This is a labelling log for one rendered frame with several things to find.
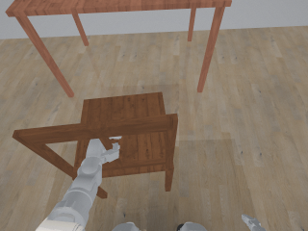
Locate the right robot hand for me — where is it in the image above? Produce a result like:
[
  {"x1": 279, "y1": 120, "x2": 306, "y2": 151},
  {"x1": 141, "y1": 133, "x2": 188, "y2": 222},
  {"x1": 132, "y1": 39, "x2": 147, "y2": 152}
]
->
[{"x1": 242, "y1": 214, "x2": 267, "y2": 231}]

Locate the left robot upper arm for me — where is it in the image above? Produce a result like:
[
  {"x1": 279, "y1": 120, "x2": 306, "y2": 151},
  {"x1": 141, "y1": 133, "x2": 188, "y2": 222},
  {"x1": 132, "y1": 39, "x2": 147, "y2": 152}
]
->
[{"x1": 38, "y1": 219, "x2": 86, "y2": 231}]

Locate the chair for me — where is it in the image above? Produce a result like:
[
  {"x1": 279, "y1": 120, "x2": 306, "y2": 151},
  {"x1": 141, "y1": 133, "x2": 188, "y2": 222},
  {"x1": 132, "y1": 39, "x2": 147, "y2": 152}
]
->
[{"x1": 12, "y1": 91, "x2": 178, "y2": 199}]

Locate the left robot hand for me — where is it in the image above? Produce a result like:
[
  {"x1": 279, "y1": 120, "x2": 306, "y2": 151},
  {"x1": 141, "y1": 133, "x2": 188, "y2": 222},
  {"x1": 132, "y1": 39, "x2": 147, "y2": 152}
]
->
[{"x1": 86, "y1": 136, "x2": 122, "y2": 165}]

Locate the left robot forearm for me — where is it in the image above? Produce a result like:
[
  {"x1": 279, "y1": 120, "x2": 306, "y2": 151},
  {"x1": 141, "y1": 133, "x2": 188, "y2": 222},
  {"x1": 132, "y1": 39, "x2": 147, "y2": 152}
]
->
[{"x1": 36, "y1": 156, "x2": 102, "y2": 231}]

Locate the table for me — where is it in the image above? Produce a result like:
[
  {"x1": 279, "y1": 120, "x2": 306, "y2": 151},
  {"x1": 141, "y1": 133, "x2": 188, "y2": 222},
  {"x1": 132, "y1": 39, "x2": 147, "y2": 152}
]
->
[{"x1": 5, "y1": 0, "x2": 232, "y2": 98}]

